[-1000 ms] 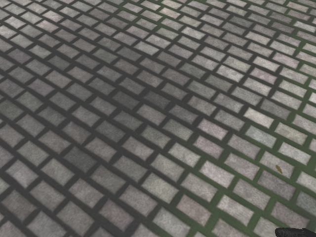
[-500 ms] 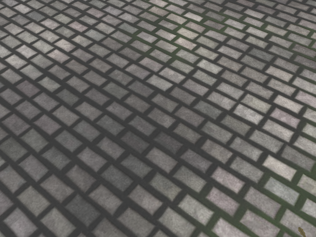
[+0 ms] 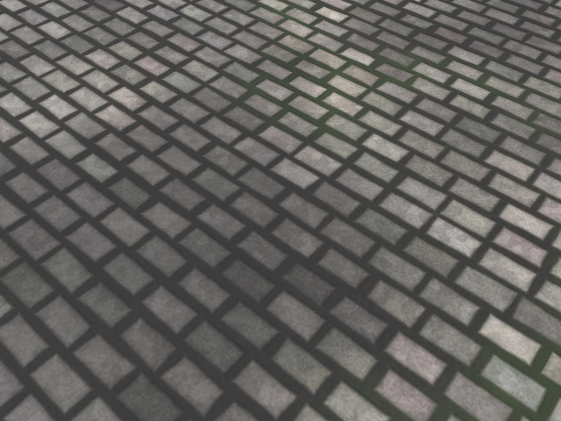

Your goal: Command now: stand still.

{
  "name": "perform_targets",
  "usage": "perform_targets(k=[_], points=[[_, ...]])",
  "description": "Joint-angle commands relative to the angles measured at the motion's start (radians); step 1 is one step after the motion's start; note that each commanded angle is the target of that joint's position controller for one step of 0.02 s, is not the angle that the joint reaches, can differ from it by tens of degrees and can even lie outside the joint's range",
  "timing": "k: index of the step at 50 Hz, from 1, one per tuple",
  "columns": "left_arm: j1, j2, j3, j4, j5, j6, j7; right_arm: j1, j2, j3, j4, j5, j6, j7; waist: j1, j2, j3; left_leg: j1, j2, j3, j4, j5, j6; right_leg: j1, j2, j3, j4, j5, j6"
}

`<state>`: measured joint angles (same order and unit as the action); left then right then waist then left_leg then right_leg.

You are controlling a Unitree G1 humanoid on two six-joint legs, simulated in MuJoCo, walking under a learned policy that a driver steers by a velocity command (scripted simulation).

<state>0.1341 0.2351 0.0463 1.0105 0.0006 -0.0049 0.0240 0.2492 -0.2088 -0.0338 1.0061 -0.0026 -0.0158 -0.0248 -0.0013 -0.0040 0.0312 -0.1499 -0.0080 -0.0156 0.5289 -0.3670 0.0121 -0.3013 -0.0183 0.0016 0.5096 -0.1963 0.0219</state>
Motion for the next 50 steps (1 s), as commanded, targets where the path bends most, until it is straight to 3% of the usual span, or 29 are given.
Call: perform_targets(k=[1, 26, 50], points=[[-0.015, 0.095, 0.017, -0.024, -0.002, -0.002, 0.006, 0.052, -0.118, -0.021, -0.014, 0.001, -0.005, -0.002, -0.005, 0.014, -0.049, -0.089, 0.059, -0.046, -0.104, 0.345, 0.024, 0.148, -0.025, 0.022, -0.012, 0.270, -0.044], [0.000, 0.088, 0.015, 0.078, -0.003, 0.017, 0.022, 0.094, -0.084, 0.000, 0.058, -0.004, -0.002, -0.006, 0.004, 0.014, 0.008, -0.108, 0.041, -0.021, -0.173, 0.206, 0.018, 0.158, -0.023, 0.028, -0.052, 0.179, -0.029], [0.071, 0.064, 0.002, 0.108, -0.004, 0.017, 0.027, 0.179, -0.054, 0.013, 0.076, 0.000, -0.006, -0.009, 0.004, 0.008, 0.026, -0.123, 0.033, -0.003, -0.182, 0.164, 0.015, 0.140, -0.019, 0.033, -0.060, 0.158, -0.032]])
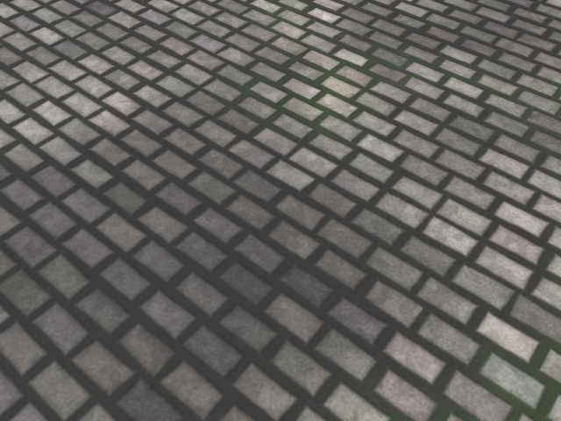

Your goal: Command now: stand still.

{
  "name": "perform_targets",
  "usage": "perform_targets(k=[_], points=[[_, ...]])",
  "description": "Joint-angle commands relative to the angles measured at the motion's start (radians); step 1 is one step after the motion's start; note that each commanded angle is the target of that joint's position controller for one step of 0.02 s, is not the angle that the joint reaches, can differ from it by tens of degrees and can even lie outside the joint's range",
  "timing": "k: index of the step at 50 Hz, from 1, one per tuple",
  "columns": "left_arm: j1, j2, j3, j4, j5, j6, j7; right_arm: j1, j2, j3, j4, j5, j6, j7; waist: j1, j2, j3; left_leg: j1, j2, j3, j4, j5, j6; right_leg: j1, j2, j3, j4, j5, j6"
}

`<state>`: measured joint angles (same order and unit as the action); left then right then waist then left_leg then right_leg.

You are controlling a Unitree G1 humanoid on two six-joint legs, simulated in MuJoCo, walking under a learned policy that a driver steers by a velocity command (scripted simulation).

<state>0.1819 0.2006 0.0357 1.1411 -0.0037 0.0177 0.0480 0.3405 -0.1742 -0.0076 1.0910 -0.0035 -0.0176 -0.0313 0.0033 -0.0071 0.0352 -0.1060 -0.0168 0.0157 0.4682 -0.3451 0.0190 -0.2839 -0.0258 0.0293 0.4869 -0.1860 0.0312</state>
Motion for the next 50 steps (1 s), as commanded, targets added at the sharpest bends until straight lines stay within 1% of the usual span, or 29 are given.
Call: perform_targets(k=[1, 9, 11, 12, 13, 14, 15, 17, 19, 21, 22, 23, 24, 25, 26, 27, 29, 30, 32, 34, 35, 37, 38, 39, 40, 41, 42, 45, 50], points=[[0.025, 0.097, 0.013, -0.022, 0.000, -0.005, 0.003, 0.090, -0.088, -0.013, -0.009, 0.001, -0.004, -0.003, -0.001, 0.011, 0.023, -0.168, 0.042, -0.034, -0.121, 0.143, 0.008, 0.123, -0.011, 0.006, -0.037, 0.148, -0.042], [0.039, 0.092, 0.011, -0.022, -0.001, -0.005, 0.004, 0.111, -0.081, -0.012, -0.009, 0.001, -0.006, -0.003, -0.001, 0.011, 0.025, -0.169, 0.041, -0.031, -0.119, 0.148, 0.007, 0.122, -0.010, 0.007, -0.035, 0.153, -0.043], [0.054, 0.079, 0.009, -0.013, -0.004, -0.002, 0.005, 0.140, -0.092, -0.018, 0.002, 0.008, -0.002, -0.007, -0.006, 0.040, 0.022, -0.174, 0.042, -0.048, -0.154, -0.121, 0.033, 0.102, 0.037, -0.044, 0.010, -0.091, -0.042], [0.047, 0.083, 0.012, -0.018, -0.008, -0.005, 0.004, 0.131, -0.128, -0.029, -0.010, 0.014, 0.000, -0.011, -0.013, 0.082, 0.055, -0.188, 0.072, -0.101, -0.184, -0.298, 0.069, 0.038, 0.072, -0.084, 0.072, -0.243, -0.044], [0.010, 0.085, 0.013, -0.038, -0.008, -0.015, 0.001, 0.143, -0.157, -0.039, -0.019, 0.021, -0.002, -0.014, -0.032, 0.124, 0.101, -0.185, 0.143, -0.200, -0.242, -0.444, 0.116, -0.062, 0.083, -0.104, 0.152, -0.298, -0.046], [-0.031, 0.073, 0.010, -0.063, -0.010, -0.032, -0.008, 0.147, -0.196, -0.053, -0.028, 0.027, -0.010, -0.014, -0.047, 0.175, 0.150, -0.174, 0.246, -0.326, -0.300, -0.509, 0.170, -0.151, 0.061, -0.107, 0.249, -0.260, -0.055], [-0.060, 0.065, 0.007, -0.083, -0.015, -0.051, -0.018, 0.139, -0.214, -0.063, -0.036, 0.030, -0.021, -0.015, -0.051, 0.188, 0.192, -0.163, 0.325, -0.415, -0.333, -0.488, 0.216, -0.229, 0.013, -0.074, 0.322, -0.233, -0.071], [-0.086, 0.073, 0.010, -0.110, -0.028, -0.085, -0.036, 0.138, -0.183, -0.062, -0.045, 0.021, -0.043, -0.011, -0.049, 0.166, 0.220, -0.048, 0.366, -0.438, -0.319, -0.315, 0.234, -0.376, -0.046, -0.030, 0.380, -0.307, -0.096], [-0.070, 0.076, 0.013, -0.117, -0.034, -0.109, -0.049, 0.100, -0.172, -0.061, -0.061, 0.030, -0.045, -0.004, -0.021, 0.126, 0.194, -0.015, 0.302, -0.313, -0.245, -0.092, 0.179, -0.295, -0.044, -0.051, 0.204, -0.283, -0.109], [0.089, 0.085, 0.033, -0.048, -0.023, -0.107, -0.051, 0.068, -0.184, -0.061, -0.073, 0.029, -0.027, -0.001, 0.046, 0.102, 0.084, -0.134, 0.191, -0.163, -0.094, 0.218, 0.114, 0.070, 0.069, -0.153, 0.018, -0.008, -0.082], [0.188, 0.115, 0.050, -0.024, -0.016, -0.099, -0.049, 0.061, -0.180, -0.057, -0.077, 0.026, -0.027, -0.003, 0.085, 0.063, 0.014, -0.177, 0.135, -0.093, 0.051, 0.390, 0.071, 0.214, 0.050, -0.100, -0.002, 0.080, -0.086], [0.285, 0.209, 0.071, -0.020, -0.012, -0.091, -0.038, 0.052, -0.130, -0.040, -0.105, 0.006, -0.033, -0.011, 0.104, -0.147, -0.058, -0.320, 0.015, 0.017, 0.336, 0.239, -0.012, 0.355, -0.143, 0.173, -0.085, 0.267, -0.151], [0.364, 0.248, 0.068, -0.007, 0.003, -0.092, -0.045, 0.102, -0.054, -0.021, -0.103, 0.009, -0.041, -0.016, 0.106, -0.328, -0.158, -0.420, -0.071, -0.014, 0.604, -0.254, -0.057, 0.430, -0.356, 0.503, -0.200, 0.525, -0.299], [0.290, 0.172, 0.041, -0.025, 0.005, -0.104, -0.044, 0.129, -0.081, -0.033, -0.085, 0.028, -0.042, -0.014, 0.051, -0.189, -0.123, -0.423, -0.018, -0.126, 0.769, -0.283, -0.051, 0.356, -0.373, 0.481, -0.177, 0.562, -0.318], [0.199, 0.146, 0.031, -0.056, 0.002, -0.110, -0.044, 0.093, -0.099, -0.037, -0.087, 0.035, -0.043, -0.009, 0.030, -0.116, -0.062, -0.440, 0.019, -0.121, 0.808, -0.228, -0.039, 0.277, -0.336, 0.330, -0.152, 0.608, -0.291], [0.128, 0.132, 0.022, -0.078, 0.006, -0.109, -0.047, 0.065, -0.100, -0.043, -0.084, 0.028, -0.041, -0.009, 0.005, -0.060, -0.050, -0.423, 0.056, -0.101, 0.761, -0.165, -0.030, 0.223, -0.280, 0.220, -0.154, 0.610, -0.253], [0.065, 0.067, -0.004, -0.089, 0.013, -0.102, -0.044, 0.035, -0.101, -0.055, -0.084, 0.020, -0.027, -0.013, -0.028, -0.066, -0.019, -0.339, 0.098, -0.075, 0.594, -0.075, -0.030, 0.134, -0.192, 0.079, -0.173, 0.628, -0.201], [0.078, 0.061, -0.010, -0.080, 0.021, -0.100, -0.040, 0.030, -0.082, -0.053, -0.083, 0.022, -0.020, -0.012, -0.033, -0.083, -0.023, -0.300, 0.093, -0.058, 0.504, -0.044, -0.035, 0.126, -0.161, 0.040, -0.167, 0.671, -0.192], [0.093, 0.107, -0.007, -0.072, 0.026, -0.095, -0.028, -0.011, -0.060, -0.044, -0.096, 0.024, -0.014, -0.015, -0.032, -0.090, -0.045, -0.243, 0.079, -0.037, 0.328, -0.031, -0.050, 0.140, -0.149, 0.015, -0.144, 0.742, -0.207], [0.091, 0.157, 0.003, -0.074, 0.017, -0.084, -0.020, -0.054, -0.075, -0.042, -0.107, 0.025, -0.004, -0.020, -0.022, -0.082, -0.072, -0.194, 0.064, -0.019, 0.203, -0.015, -0.058, 0.151, -0.168, 0.038, -0.129, 0.724, -0.230], [0.080, 0.163, 0.005, -0.078, 0.008, -0.077, -0.019, -0.052, -0.085, -0.044, -0.103, 0.026, 0.005, -0.022, -0.027, -0.080, -0.081, -0.153, 0.063, -0.012, 0.149, 0.041, -0.057, 0.139, -0.176, 0.050, -0.131, 0.676, -0.235], [0.064, 0.150, 0.006, -0.077, -0.015, -0.067, -0.024, -0.041, -0.097, -0.047, -0.088, 0.015, 0.022, -0.022, -0.051, -0.058, -0.053, -0.039, 0.063, -0.009, -0.013, 0.249, -0.033, 0.062, -0.149, 0.048, -0.140, 0.447, -0.197], [0.094, 0.135, 0.006, -0.067, -0.014, -0.068, -0.030, -0.047, -0.126, -0.052, -0.087, 0.000, 0.029, -0.024, -0.042, -0.025, -0.039, 0.007, 0.089, -0.048, -0.034, 0.358, -0.016, 0.029, -0.117, 0.049, -0.155, 0.255, -0.159], [0.113, 0.116, 0.004, -0.067, 0.002, -0.069, -0.035, -0.057, -0.157, -0.057, -0.093, -0.002, 0.035, -0.027, -0.016, 0.027, -0.021, 0.036, 0.124, -0.079, -0.027, 0.454, 0.002, -0.010, -0.065, 0.022, -0.159, 0.050, -0.125], [0.174, 0.083, 0.003, -0.059, 0.008, -0.065, -0.036, -0.102, -0.194, -0.068, -0.088, 0.015, 0.034, -0.025, 0.040, 0.115, 0.006, 0.015, 0.112, -0.071, 0.022, 0.439, 0.032, -0.022, -0.002, -0.021, -0.178, -0.009, -0.097], [0.159, 0.076, 0.000, -0.053, 0.010, -0.059, -0.032, -0.117, -0.156, -0.066, -0.087, 0.021, 0.029, -0.020, 0.013, 0.092, 0.018, -0.022, 0.094, -0.065, 0.022, 0.396, 0.030, 0.010, 0.013, -0.045, -0.157, 0.005, -0.080], [0.141, 0.076, 0.001, -0.057, 0.005, -0.055, -0.027, -0.119, -0.131, -0.063, -0.080, 0.016, 0.021, -0.018, 0.005, 0.066, 0.020, -0.032, 0.091, -0.067, 0.016, 0.416, 0.022, 0.022, 0.014, -0.052, -0.136, 0.055, -0.072], [0.148, 0.082, 0.000, -0.056, 0.009, -0.040, -0.019, -0.127, -0.127, -0.067, -0.065, 0.012, -0.001, -0.010, 0.008, 0.046, -0.034, -0.025, 0.085, -0.064, 0.026, 0.511, 0.018, 0.090, 0.002, -0.054, -0.092, 0.212, -0.071], [0.135, 0.089, 0.002, -0.058, 0.004, -0.033, -0.017, -0.142, -0.125, -0.068, -0.046, 0.015, 0.000, -0.010, 0.006, 0.028, -0.059, -0.021, 0.080, -0.059, 0.027, 0.527, 0.023, 0.128, -0.008, -0.052, -0.074, 0.252, -0.072]])
Over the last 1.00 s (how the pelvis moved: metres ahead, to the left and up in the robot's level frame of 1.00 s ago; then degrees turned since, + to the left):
0.00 0.00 0.00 -1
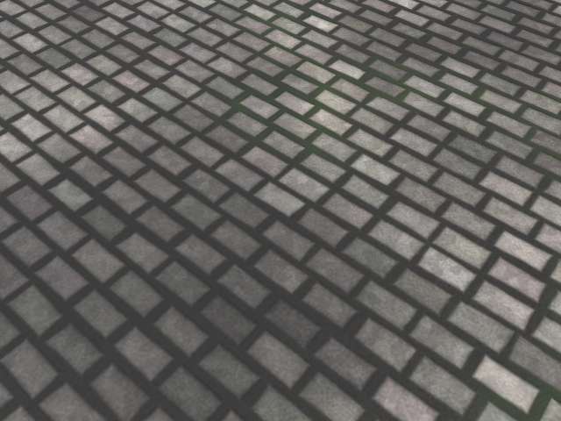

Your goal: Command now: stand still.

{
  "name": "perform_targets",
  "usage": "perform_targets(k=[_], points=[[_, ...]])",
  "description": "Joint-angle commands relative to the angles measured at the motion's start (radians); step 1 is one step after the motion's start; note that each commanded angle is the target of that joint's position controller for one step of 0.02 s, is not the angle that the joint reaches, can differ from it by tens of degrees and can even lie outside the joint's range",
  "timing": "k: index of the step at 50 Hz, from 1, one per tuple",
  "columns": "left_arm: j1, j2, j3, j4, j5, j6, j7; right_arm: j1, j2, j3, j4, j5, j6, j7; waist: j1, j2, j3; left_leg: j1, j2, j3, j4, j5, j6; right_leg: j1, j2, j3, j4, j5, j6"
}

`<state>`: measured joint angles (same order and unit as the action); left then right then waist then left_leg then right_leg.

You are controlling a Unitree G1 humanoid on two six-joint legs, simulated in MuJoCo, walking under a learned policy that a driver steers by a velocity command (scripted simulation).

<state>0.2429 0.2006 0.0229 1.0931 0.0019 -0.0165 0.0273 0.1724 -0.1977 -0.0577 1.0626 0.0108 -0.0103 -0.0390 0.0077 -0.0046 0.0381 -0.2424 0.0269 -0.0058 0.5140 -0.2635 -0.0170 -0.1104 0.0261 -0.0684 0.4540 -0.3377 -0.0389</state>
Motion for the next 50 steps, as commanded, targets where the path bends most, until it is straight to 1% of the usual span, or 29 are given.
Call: perform_targets(k=[1, 9, 19, 20, 21, 22, 23, 24, 25, 26, 27, 28, 29, 31, 32, 33, 34, 35, 36, 37, 38, 39, 40, 41, 42, 43, 44, 47, 50], points=[[0.075, 0.088, 0.014, -0.010, -0.001, 0.002, 0.004, 0.024, -0.102, -0.019, -0.014, 0.001, -0.006, -0.002, 0.001, 0.021, -0.061, 0.115, 0.034, -0.037, -0.019, 0.440, 0.059, -0.045, -0.061, 0.045, -0.041, 0.401, -0.001], [0.084, 0.081, 0.013, 0.000, -0.001, 0.008, 0.006, 0.014, -0.099, -0.018, 0.010, -0.001, 0.005, -0.005, -0.002, 0.006, -0.030, 0.105, 0.025, -0.031, -0.040, 0.369, 0.055, -0.060, -0.066, 0.047, -0.057, 0.335, 0.004], [0.101, 0.068, 0.009, 0.012, 0.002, 0.002, 0.008, 0.012, -0.089, -0.015, 0.032, -0.004, 0.013, -0.010, -0.008, 0.005, 0.010, 0.094, 0.018, -0.028, -0.072, 0.267, 0.045, -0.100, -0.070, 0.054, -0.094, 0.217, 0.004], [0.123, 0.063, 0.009, 0.023, 0.001, 0.003, 0.010, 0.029, -0.078, -0.012, 0.043, -0.005, 0.015, -0.010, -0.007, -0.002, -0.011, 0.099, 0.002, -0.009, -0.064, 0.170, 0.044, -0.091, -0.065, 0.053, -0.108, 0.106, -0.003], [0.135, 0.084, 0.018, 0.026, -0.007, 0.005, 0.012, 0.029, -0.079, -0.014, 0.046, 0.000, 0.016, -0.010, 0.000, -0.025, 0.006, 0.063, -0.033, 0.028, -0.020, 0.004, 0.046, -0.099, -0.072, 0.076, -0.129, -0.068, -0.027], [0.140, 0.120, 0.030, 0.020, -0.016, 0.006, 0.015, 0.016, -0.079, -0.016, 0.039, 0.005, 0.014, -0.011, 0.010, -0.073, 0.039, -0.017, -0.067, 0.068, 0.053, -0.163, 0.046, -0.107, -0.117, 0.149, -0.174, -0.280, -0.069], [0.165, 0.153, 0.041, 0.014, -0.023, 0.001, 0.018, -0.025, -0.079, -0.016, 0.016, 0.006, 0.004, -0.008, 0.031, -0.123, 0.088, -0.133, -0.071, 0.090, 0.150, -0.225, 0.049, -0.102, -0.214, 0.281, -0.250, -0.458, -0.125], [0.169, 0.191, 0.056, 0.007, -0.027, -0.009, 0.019, -0.070, -0.072, -0.012, -0.013, 0.010, -0.012, -0.001, 0.045, -0.164, 0.142, -0.225, -0.031, 0.072, 0.269, -0.207, 0.063, -0.112, -0.333, 0.426, -0.321, -0.530, -0.188], [0.176, 0.194, 0.060, 0.001, -0.018, -0.025, 0.021, -0.111, -0.074, -0.013, -0.036, 0.018, -0.027, 0.007, 0.056, -0.156, 0.184, -0.340, 0.015, 0.027, 0.389, -0.233, 0.073, -0.087, -0.403, 0.515, -0.359, -0.491, -0.229], [0.181, 0.175, 0.058, -0.002, -0.009, -0.041, 0.019, -0.121, -0.083, -0.017, -0.045, 0.025, -0.040, 0.014, 0.052, -0.127, 0.199, -0.454, 0.052, -0.011, 0.482, -0.260, 0.080, -0.020, -0.431, 0.541, -0.360, -0.409, -0.243], [0.177, 0.155, 0.054, -0.008, -0.011, -0.054, 0.015, -0.101, -0.089, -0.022, -0.043, 0.030, -0.051, 0.020, 0.037, -0.099, 0.188, -0.524, 0.082, -0.034, 0.513, -0.245, 0.085, 0.051, -0.419, 0.512, -0.341, -0.327, -0.230], [0.167, 0.141, 0.052, -0.017, -0.019, -0.060, 0.010, -0.094, -0.093, -0.024, -0.042, 0.032, -0.062, 0.028, 0.030, -0.077, 0.167, -0.536, 0.098, -0.034, 0.465, -0.216, 0.087, 0.091, -0.390, 0.450, -0.327, -0.246, -0.203], [0.156, 0.136, 0.052, -0.026, -0.024, -0.061, 0.006, -0.108, -0.094, -0.026, -0.046, 0.031, -0.072, 0.033, 0.031, -0.065, 0.146, -0.489, 0.099, -0.014, 0.373, -0.183, 0.084, 0.094, -0.350, 0.374, -0.318, -0.167, -0.174], [0.153, 0.158, 0.057, -0.034, -0.022, -0.055, -0.001, -0.119, -0.061, -0.019, -0.047, 0.025, -0.082, 0.044, 0.031, -0.085, 0.106, -0.307, 0.057, 0.055, 0.238, -0.132, 0.066, 0.006, -0.280, 0.254, -0.297, -0.074, -0.148], [0.152, 0.172, 0.060, -0.037, -0.024, -0.053, -0.004, -0.097, -0.052, -0.016, -0.041, 0.026, -0.081, 0.049, 0.017, -0.099, 0.094, -0.209, 0.032, 0.088, 0.187, -0.107, 0.059, -0.053, -0.260, 0.215, -0.279, -0.067, -0.146], [0.145, 0.182, 0.063, -0.039, -0.030, -0.050, -0.006, -0.052, -0.051, -0.017, -0.025, 0.028, -0.079, 0.053, -0.011, -0.098, 0.084, -0.102, 0.007, 0.120, 0.123, -0.042, 0.054, -0.117, -0.245, 0.184, -0.245, -0.080, -0.142], [0.145, 0.185, 0.063, -0.041, -0.034, -0.049, -0.008, 0.010, -0.063, -0.024, -0.001, 0.029, -0.075, 0.053, -0.038, -0.088, 0.068, 0.013, -0.024, 0.145, 0.085, 0.015, 0.050, -0.181, -0.233, 0.167, -0.201, -0.075, -0.134], [0.142, 0.183, 0.061, -0.044, -0.032, -0.051, -0.008, 0.097, -0.090, -0.038, 0.027, 0.027, -0.070, 0.049, -0.077, -0.077, 0.038, 0.127, -0.058, 0.161, 0.071, 0.021, 0.055, -0.226, -0.215, 0.150, -0.128, 0.002, -0.120], [0.120, 0.162, 0.052, -0.049, -0.029, -0.056, -0.009, 0.212, -0.128, -0.058, 0.054, 0.029, -0.070, 0.044, -0.141, -0.045, -0.007, 0.251, -0.041, 0.118, 0.036, 0.013, 0.081, -0.272, -0.181, 0.100, 0.040, 0.139, -0.087], [0.080, 0.095, 0.031, -0.086, -0.011, -0.061, -0.012, 0.352, -0.229, -0.082, 0.070, 0.018, -0.075, 0.035, -0.187, 0.190, -0.064, 0.371, 0.194, -0.230, -0.111, -0.097, 0.166, -0.417, -0.091, -0.015, 0.459, 0.092, -0.009], [0.091, 0.016, 0.017, -0.130, -0.029, -0.082, -0.008, 0.422, -0.271, -0.073, 0.082, -0.005, -0.095, 0.053, -0.158, 0.359, -0.148, 0.463, 0.380, -0.752, -0.346, -0.245, 0.313, -0.621, 0.041, 0.073, 0.749, -0.235, 0.009], [0.061, 0.075, 0.031, -0.139, -0.061, -0.097, -0.012, 0.316, -0.214, -0.048, 0.065, -0.006, -0.114, 0.059, -0.107, 0.214, -0.072, 0.388, 0.399, -0.744, -0.352, -0.357, 0.308, -0.714, -0.036, 0.175, 0.892, -0.188, -0.020], [0.021, 0.105, 0.035, -0.155, -0.066, -0.105, -0.020, 0.216, -0.155, -0.028, 0.031, 0.002, -0.122, 0.064, -0.082, 0.147, -0.002, 0.305, 0.361, -0.594, -0.340, -0.337, 0.264, -0.747, -0.088, 0.167, 0.898, -0.077, -0.053], [0.021, 0.112, 0.042, -0.145, -0.055, -0.104, -0.018, 0.136, -0.129, -0.014, 0.006, -0.001, -0.123, 0.070, -0.048, 0.087, 0.026, 0.228, 0.309, -0.451, -0.348, -0.226, 0.228, -0.707, -0.133, 0.148, 0.853, 0.028, -0.062], [0.028, 0.119, 0.051, -0.140, -0.040, -0.099, -0.014, 0.098, -0.120, -0.008, -0.007, -0.005, -0.121, 0.072, -0.024, 0.077, 0.038, 0.166, 0.267, -0.345, -0.362, -0.120, 0.202, -0.654, -0.162, 0.140, 0.776, 0.091, -0.060], [0.041, 0.124, 0.058, -0.133, -0.035, -0.089, -0.015, 0.099, -0.098, 0.001, -0.006, -0.010, -0.117, 0.069, -0.007, 0.091, 0.036, 0.127, 0.226, -0.259, -0.375, -0.043, 0.181, -0.593, -0.178, 0.133, 0.726, 0.124, -0.055], [0.044, 0.116, 0.060, -0.129, -0.035, -0.080, -0.017, 0.130, -0.095, 0.003, 0.001, -0.014, -0.114, 0.064, -0.005, 0.097, 0.036, 0.116, 0.206, -0.207, -0.385, 0.035, 0.179, -0.567, -0.178, 0.118, 0.691, 0.148, -0.046], [-0.044, 0.097, 0.062, -0.158, -0.025, -0.064, -0.019, 0.210, -0.128, 0.001, 0.014, -0.016, -0.111, 0.041, -0.017, 0.059, 0.054, 0.152, 0.196, -0.135, -0.403, 0.225, 0.200, -0.633, -0.175, 0.092, 0.574, 0.232, -0.007], [-0.174, 0.078, 0.056, -0.205, -0.022, -0.065, -0.026, 0.235, -0.136, 0.001, 0.003, -0.017, -0.101, 0.026, -0.039, 0.056, 0.066, 0.174, 0.186, -0.085, -0.416, 0.282, 0.201, -0.661, -0.162, 0.079, 0.385, 0.339, 0.016]])
Over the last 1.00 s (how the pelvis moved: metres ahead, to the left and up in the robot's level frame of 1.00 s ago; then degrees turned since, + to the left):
0.13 -0.04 0.00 0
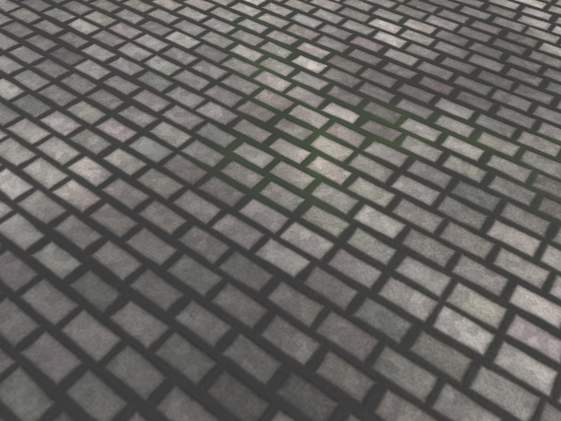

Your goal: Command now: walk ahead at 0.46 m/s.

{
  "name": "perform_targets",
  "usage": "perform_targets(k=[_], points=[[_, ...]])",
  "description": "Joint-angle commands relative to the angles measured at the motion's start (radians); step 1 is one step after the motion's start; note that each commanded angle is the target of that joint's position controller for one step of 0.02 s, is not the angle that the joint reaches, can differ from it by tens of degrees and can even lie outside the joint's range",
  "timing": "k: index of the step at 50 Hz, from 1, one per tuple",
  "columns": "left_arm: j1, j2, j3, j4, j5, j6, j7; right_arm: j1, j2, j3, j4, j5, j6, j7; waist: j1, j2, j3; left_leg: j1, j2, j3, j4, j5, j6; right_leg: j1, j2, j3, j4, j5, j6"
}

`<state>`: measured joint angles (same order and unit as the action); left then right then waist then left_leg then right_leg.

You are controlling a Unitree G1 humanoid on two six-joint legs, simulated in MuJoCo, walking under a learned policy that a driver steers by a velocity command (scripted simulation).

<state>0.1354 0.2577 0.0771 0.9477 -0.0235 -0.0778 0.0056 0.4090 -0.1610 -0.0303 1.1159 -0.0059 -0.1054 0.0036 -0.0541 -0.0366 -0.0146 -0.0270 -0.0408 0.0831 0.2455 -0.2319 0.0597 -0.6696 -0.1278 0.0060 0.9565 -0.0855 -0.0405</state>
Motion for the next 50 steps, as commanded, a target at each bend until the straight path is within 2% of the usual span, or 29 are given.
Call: perform_targets(k=[1, 6, 9, 11, 12, 13, 14, 15, 16, 17, 18, 19, 21, 23, 25, 27, 31, 35, 38, 39, 40, 41, 42, 43, 44, 45, 46, 48, 50], points=[[-0.107, 0.016, -0.002, -0.071, 0.002, -0.005, -0.009, 0.006, -0.175, -0.027, -0.055, 0.001, -0.005, -0.020, 0.013, 0.095, 0.125, -0.044, 0.247, -0.156, -0.156, 0.250, 0.121, -0.085, 0.002, -0.007, -0.180, 0.124, 0.020], [-0.258, 0.009, -0.017, -0.118, -0.005, -0.016, -0.037, 0.088, -0.178, -0.035, -0.042, 0.015, 0.007, -0.024, -0.024, 0.093, 0.168, 0.054, 0.272, -0.111, -0.146, 0.268, 0.121, -0.071, 0.040, -0.038, -0.361, 0.161, 0.000], [-0.287, 0.025, -0.018, -0.144, -0.008, -0.028, -0.057, 0.086, -0.196, -0.047, -0.043, 0.020, 0.019, -0.026, -0.004, 0.110, 0.158, 0.144, 0.307, -0.098, -0.076, 0.401, 0.108, -0.035, 0.059, -0.045, -0.423, 0.087, -0.037], [-0.191, 0.076, 0.004, -0.129, -0.007, -0.032, -0.058, 0.053, -0.228, -0.058, -0.055, 0.017, 0.026, -0.027, 0.064, 0.156, 0.071, 0.175, 0.311, -0.085, 0.053, 0.743, 0.087, 0.142, 0.118, -0.082, -0.425, 0.020, -0.071], [-0.046, 0.116, 0.026, -0.090, -0.007, -0.031, -0.053, 0.029, -0.232, -0.058, -0.061, 0.015, 0.034, -0.026, 0.144, 0.170, -0.017, 0.152, 0.282, -0.055, 0.222, 0.896, 0.067, 0.329, 0.158, -0.108, -0.432, 0.017, -0.097], [0.142, 0.167, 0.050, -0.035, -0.006, -0.026, -0.044, 0.011, -0.217, -0.050, -0.076, 0.011, 0.035, -0.024, 0.225, 0.162, -0.130, -0.004, 0.236, -0.034, 0.458, 0.824, 0.034, 0.622, 0.120, -0.059, -0.410, 0.036, -0.135], [0.311, 0.267, 0.074, -0.001, 0.024, -0.022, -0.034, 0.107, -0.113, -0.020, -0.098, 0.003, 0.024, -0.012, 0.201, -0.049, -0.318, -0.387, 0.102, -0.017, 0.871, 0.375, -0.024, 1.040, -0.159, 0.358, -0.419, -0.082, -0.273], [0.324, 0.227, 0.055, 0.013, 0.023, -0.019, -0.037, 0.130, -0.062, -0.001, -0.085, 0.026, -0.007, -0.001, 0.175, -0.190, -0.440, -0.578, -0.029, -0.160, 1.120, -0.307, -0.038, 1.144, -0.294, 0.773, -0.642, -0.219, -0.351], [0.235, 0.161, 0.033, 0.004, 0.012, -0.023, -0.040, 0.023, -0.153, -0.026, -0.117, 0.055, -0.030, 0.002, 0.175, -0.142, -0.295, -0.685, 0.040, -0.224, 1.203, -0.287, -0.010, 1.030, -0.246, 0.670, -0.676, -0.259, -0.286], [0.137, 0.109, 0.018, -0.020, 0.010, -0.026, -0.039, -0.070, -0.186, -0.032, -0.149, 0.067, -0.039, -0.001, 0.150, -0.079, -0.165, -0.705, 0.096, -0.184, 1.185, -0.207, 0.007, 0.861, -0.212, 0.497, -0.689, -0.194, -0.245], [0.058, 0.076, 0.004, -0.029, 0.018, -0.033, -0.044, -0.109, -0.187, -0.038, -0.156, 0.056, -0.037, -0.011, 0.108, 0.012, -0.081, -0.658, 0.147, -0.163, 1.111, -0.123, 0.009, 0.682, -0.175, 0.372, -0.723, -0.092, -0.220], [0.020, 0.045, -0.005, -0.029, 0.028, -0.042, -0.048, -0.102, -0.184, -0.050, -0.152, 0.039, -0.022, -0.020, 0.068, 0.010, -0.045, -0.589, 0.184, -0.165, 1.041, -0.074, 0.012, 0.567, -0.133, 0.284, -0.750, -0.040, -0.196], [0.029, 0.042, -0.008, -0.009, 0.031, -0.044, -0.050, -0.051, -0.133, -0.048, -0.145, 0.032, 0.008, -0.025, 0.030, -0.024, -0.016, -0.516, 0.207, -0.162, 0.975, -0.048, 0.009, 0.458, -0.099, 0.210, -0.805, -0.031, -0.199], [0.064, 0.076, -0.004, 0.007, 0.030, -0.045, -0.037, -0.090, -0.131, -0.049, -0.166, 0.028, 0.023, -0.028, 0.022, -0.022, 0.029, -0.555, 0.219, -0.149, 0.899, -0.008, -0.011, 0.416, -0.093, 0.163, -0.846, 0.000, -0.212], [0.105, 0.104, 0.002, 0.017, 0.030, -0.044, -0.019, -0.180, -0.148, -0.054, -0.201, 0.017, 0.025, -0.029, 0.038, -0.006, 0.058, -0.644, 0.227, -0.145, 0.785, 0.092, -0.038, 0.444, -0.095, 0.143, -0.865, 0.026, -0.216], [0.141, 0.110, 0.002, 0.022, 0.026, -0.037, -0.007, -0.251, -0.146, -0.054, -0.224, 0.012, 0.021, -0.024, 0.056, -0.004, 0.065, -0.683, 0.220, -0.135, 0.655, 0.208, -0.051, 0.483, -0.082, 0.110, -0.866, 0.054, -0.198], [0.212, 0.123, 0.004, 0.035, 0.013, -0.030, 0.001, -0.394, -0.123, -0.041, -0.260, 0.020, 0.012, -0.006, 0.104, -0.011, 0.084, -0.636, 0.166, -0.083, 0.417, 0.348, -0.054, 0.532, -0.054, 0.042, -0.862, 0.064, -0.163], [0.280, 0.131, 0.011, 0.065, 0.005, -0.013, 0.003, -0.493, -0.129, -0.032, -0.301, 0.030, 0.005, 0.018, 0.132, -0.017, 0.111, -0.660, 0.143, -0.082, 0.309, 0.292, -0.036, 0.670, -0.107, 0.045, -0.803, 0.075, -0.157], [0.265, 0.151, 0.022, 0.067, 0.003, 0.002, 0.008, -0.462, -0.166, -0.041, -0.311, 0.033, -0.005, 0.033, 0.089, -0.041, 0.086, -0.585, 0.118, -0.075, 0.264, 0.182, 0.004, 0.747, -0.148, 0.055, -0.722, 0.208, -0.131], [0.240, 0.160, 0.024, 0.060, 0.003, 0.007, 0.008, -0.396, -0.191, -0.053, -0.297, 0.032, -0.007, 0.033, 0.046, -0.054, 0.043, -0.480, 0.087, -0.049, 0.253, 0.156, 0.022, 0.749, -0.137, 0.040, -0.643, 0.368, -0.116], [0.220, 0.146, 0.019, 0.054, 0.005, 0.013, 0.008, -0.248, -0.229, -0.076, -0.251, 0.029, -0.008, 0.030, -0.028, -0.043, -0.043, -0.285, 0.050, -0.019, 0.239, 0.163, 0.048, 0.716, -0.088, -0.001, -0.470, 0.504, -0.092], [0.222, 0.110, 0.002, 0.034, 0.016, 0.014, 0.007, -0.057, -0.299, -0.100, -0.202, 0.018, -0.007, 0.021, -0.093, 0.023, -0.186, 0.018, 0.156, -0.137, 0.277, 0.182, 0.102, 0.545, -0.032, -0.047, -0.192, 0.371, -0.057], [0.342, -0.018, -0.035, 0.021, 0.022, -0.007, -0.004, 0.055, -0.401, -0.124, -0.174, 0.004, -0.002, 0.020, -0.045, 0.280, -0.326, 0.404, 0.408, -0.612, 0.199, 0.042, 0.269, 0.123, 0.153, -0.063, 0.211, -0.141, 0.018], [0.311, 0.030, -0.028, 0.032, 0.001, -0.035, -0.009, 0.057, -0.316, -0.096, -0.174, 0.011, -0.001, 0.023, -0.061, 0.285, -0.386, 0.442, 0.446, -0.832, 0.056, -0.050, 0.288, -0.019, 0.173, 0.089, 0.371, -0.474, 0.011], [0.219, 0.108, -0.008, 0.005, -0.025, -0.052, -0.012, -0.035, -0.259, -0.078, -0.189, 0.017, -0.005, 0.023, -0.051, 0.229, -0.235, 0.330, 0.410, -0.682, 0.055, -0.042, 0.231, -0.109, 0.112, 0.104, 0.422, -0.429, -0.012], [0.151, 0.116, -0.008, -0.012, -0.027, -0.056, -0.007, -0.121, -0.221, -0.065, -0.215, 0.014, -0.006, 0.021, -0.027, 0.147, -0.150, 0.183, 0.371, -0.536, 0.044, 0.039, 0.197, -0.094, 0.054, 0.076, 0.389, -0.338, -0.022], [0.119, 0.110, -0.001, -0.015, -0.012, -0.051, 0.000, -0.186, -0.190, -0.055, -0.222, 0.005, -0.008, 0.025, 0.006, 0.095, -0.077, 0.033, 0.332, -0.436, 0.012, 0.124, 0.179, -0.049, 0.017, 0.060, 0.314, -0.269, -0.020], [0.154, 0.079, 0.005, -0.005, 0.000, -0.021, 0.006, -0.213, -0.157, -0.044, -0.215, -0.007, -0.013, 0.030, 0.060, 0.122, -0.041, -0.109, 0.282, -0.335, -0.048, 0.172, 0.160, 0.063, -0.022, 0.066, 0.223, -0.203, -0.020], [0.159, 0.049, 0.003, -0.006, 0.004, -0.002, 0.008, -0.179, -0.184, -0.050, -0.197, -0.001, -0.016, 0.023, 0.073, 0.113, -0.015, -0.153, 0.275, -0.285, -0.091, 0.214, 0.178, 0.066, -0.030, 0.053, 0.157, -0.169, -0.008]])
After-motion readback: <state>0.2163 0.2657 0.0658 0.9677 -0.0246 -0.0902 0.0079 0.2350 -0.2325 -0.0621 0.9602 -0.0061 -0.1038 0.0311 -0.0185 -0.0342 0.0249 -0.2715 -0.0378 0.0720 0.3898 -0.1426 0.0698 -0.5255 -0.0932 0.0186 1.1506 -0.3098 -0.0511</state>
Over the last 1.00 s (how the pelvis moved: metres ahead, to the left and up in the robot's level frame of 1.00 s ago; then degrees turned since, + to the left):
0.16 0.09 0.01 0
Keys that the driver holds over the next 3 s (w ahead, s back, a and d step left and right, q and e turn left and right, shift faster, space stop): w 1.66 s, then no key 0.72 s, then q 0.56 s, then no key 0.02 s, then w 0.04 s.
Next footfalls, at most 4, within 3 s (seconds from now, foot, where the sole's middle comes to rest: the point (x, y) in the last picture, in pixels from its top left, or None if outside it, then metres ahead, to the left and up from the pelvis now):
0.26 right None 0.35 -0.15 -0.78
0.82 left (229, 373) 0.66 0.10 -0.78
1.38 right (314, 271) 0.97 -0.14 -0.78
1.88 left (237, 203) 1.24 0.08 -0.78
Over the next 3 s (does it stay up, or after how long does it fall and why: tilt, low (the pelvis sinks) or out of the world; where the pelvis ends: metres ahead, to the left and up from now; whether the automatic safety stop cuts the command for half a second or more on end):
stays up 1.18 -0.01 -0.01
